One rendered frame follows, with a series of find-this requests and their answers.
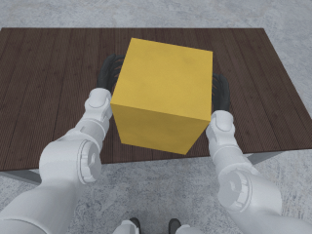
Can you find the robot right hand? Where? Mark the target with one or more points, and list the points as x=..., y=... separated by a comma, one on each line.
x=221, y=97

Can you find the robot left foot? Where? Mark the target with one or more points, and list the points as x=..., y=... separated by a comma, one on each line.
x=136, y=222

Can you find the table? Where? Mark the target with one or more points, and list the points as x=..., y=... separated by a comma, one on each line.
x=47, y=74

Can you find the robot left shin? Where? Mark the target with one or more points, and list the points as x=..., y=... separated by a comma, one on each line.
x=127, y=222

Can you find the right robot upper arm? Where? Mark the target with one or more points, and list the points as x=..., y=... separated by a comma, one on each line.
x=254, y=204

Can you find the robot left hand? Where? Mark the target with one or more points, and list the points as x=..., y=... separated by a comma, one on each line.
x=106, y=79

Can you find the carton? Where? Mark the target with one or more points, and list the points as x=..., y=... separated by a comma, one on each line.
x=163, y=96

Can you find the robot right forearm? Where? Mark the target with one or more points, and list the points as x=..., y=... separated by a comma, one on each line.
x=224, y=150

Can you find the robot left forearm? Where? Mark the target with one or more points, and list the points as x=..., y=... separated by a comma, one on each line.
x=94, y=124

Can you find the left robot upper arm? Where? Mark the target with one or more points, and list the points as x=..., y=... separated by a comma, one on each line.
x=66, y=168

